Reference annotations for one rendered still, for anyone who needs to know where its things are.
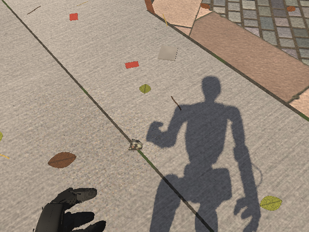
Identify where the left robot hand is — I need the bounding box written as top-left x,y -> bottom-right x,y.
33,188 -> 106,232

